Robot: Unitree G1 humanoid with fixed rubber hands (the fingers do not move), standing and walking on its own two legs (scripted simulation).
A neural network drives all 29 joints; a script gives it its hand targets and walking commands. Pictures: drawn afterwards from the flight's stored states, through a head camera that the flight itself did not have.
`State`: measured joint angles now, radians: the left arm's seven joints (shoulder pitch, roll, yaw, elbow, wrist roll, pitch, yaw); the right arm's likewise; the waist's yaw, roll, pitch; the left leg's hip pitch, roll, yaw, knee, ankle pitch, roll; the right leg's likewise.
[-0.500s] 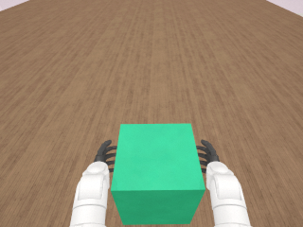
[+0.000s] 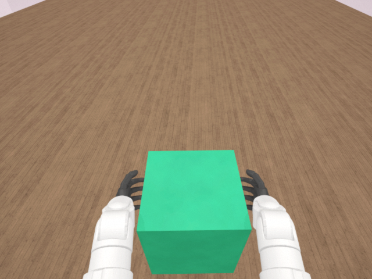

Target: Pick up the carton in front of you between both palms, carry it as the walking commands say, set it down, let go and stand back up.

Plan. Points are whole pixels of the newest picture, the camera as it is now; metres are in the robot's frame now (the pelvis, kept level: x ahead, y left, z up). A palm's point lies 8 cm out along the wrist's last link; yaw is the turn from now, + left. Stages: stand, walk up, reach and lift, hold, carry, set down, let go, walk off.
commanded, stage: hold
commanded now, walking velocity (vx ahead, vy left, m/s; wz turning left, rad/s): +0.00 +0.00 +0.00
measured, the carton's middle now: (191, 213) +0.31 +0.00 -0.04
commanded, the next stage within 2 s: set down in 0.22 s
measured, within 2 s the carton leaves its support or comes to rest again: neither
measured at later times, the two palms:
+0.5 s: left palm (126, 198) +0.31 +0.15 +0.03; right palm (254, 195) +0.32 -0.15 +0.03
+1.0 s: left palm (141, 217) +0.38 +0.16 -0.18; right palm (235, 216) +0.39 -0.14 -0.18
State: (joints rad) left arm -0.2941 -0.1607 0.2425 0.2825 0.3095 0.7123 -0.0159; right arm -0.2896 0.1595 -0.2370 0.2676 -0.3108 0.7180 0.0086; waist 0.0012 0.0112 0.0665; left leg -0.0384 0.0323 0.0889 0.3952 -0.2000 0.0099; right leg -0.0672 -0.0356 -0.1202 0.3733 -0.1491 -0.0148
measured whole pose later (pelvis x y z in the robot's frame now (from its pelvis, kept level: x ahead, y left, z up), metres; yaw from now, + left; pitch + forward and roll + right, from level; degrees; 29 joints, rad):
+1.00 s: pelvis -0.02 +0.00 -0.10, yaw +1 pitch +31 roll +0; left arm -0.67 -0.11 0.39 0.51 0.20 0.17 0.03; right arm -0.65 0.11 -0.39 0.48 -0.21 0.18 -0.03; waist 0.00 0.01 -0.01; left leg -1.25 -0.04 -0.03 1.09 -0.39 0.00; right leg -1.27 0.02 0.01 1.07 -0.34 0.00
